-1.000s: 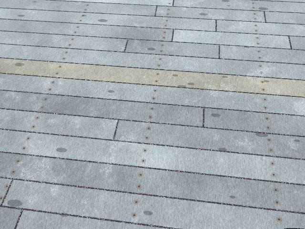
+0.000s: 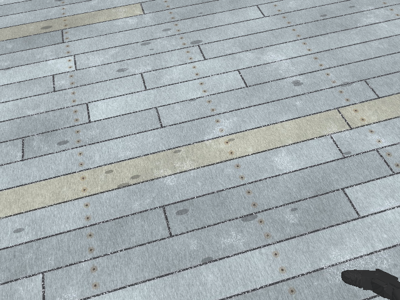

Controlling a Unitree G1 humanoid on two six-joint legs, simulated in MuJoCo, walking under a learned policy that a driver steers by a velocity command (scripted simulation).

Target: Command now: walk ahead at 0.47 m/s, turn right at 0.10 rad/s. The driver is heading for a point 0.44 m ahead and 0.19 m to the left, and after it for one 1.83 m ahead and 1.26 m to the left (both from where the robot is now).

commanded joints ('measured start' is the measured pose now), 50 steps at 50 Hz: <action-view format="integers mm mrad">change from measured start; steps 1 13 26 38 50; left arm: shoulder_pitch -23 -177 -102 -297 -245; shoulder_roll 186 71 212 151 124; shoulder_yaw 48 -3 54 46 29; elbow -40 -139 -160 -111 -95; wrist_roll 3 31 30 23 41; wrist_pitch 2 -38 -79 -19 5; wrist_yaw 8 -5 -8 10 -13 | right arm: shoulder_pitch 70 189 332 208 279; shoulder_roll -152 -156 -52 -67 -274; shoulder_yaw -55 -53 -28 -47 -112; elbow -47 -4 -12 -120 -193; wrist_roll -5 0 -15 -1 -30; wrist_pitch -14 1 41 118 114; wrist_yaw -13 -53 -73 -65 -65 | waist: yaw -119 -59 19 -78 -148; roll -155 35 -89 -143 184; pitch -60 -12 -222 -99 -366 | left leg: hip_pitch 220 294 193 11 742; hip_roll -63 160 -16 53 374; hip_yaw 55 -325 -245 -49 -590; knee -4 -367 311 390 -100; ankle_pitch -79 -168 -398 -239 477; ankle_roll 66 265 39 -92 405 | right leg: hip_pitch -49 -696 -48 -247 -776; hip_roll -234 -134 -279 -317 -19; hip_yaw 62 21 220 -32 7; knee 207 718 213 49 1050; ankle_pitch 991 131 288 787 -305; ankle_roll -110 54 -57 -175 105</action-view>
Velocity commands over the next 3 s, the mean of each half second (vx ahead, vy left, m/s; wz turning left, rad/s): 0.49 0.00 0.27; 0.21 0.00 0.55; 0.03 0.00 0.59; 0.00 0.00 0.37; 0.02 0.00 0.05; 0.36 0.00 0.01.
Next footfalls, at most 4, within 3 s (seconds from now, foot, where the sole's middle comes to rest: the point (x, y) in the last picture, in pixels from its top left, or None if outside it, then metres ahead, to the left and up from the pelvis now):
0.04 left None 0.22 0.12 -0.76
0.52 right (264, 297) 0.47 -0.11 -0.76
0.96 left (178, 283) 0.49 0.17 -0.76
1.36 right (239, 253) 0.61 -0.03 -0.76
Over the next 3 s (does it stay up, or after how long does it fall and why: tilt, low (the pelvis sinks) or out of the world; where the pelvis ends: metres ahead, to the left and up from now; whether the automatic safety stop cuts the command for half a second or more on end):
stays up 0.56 0.18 0.01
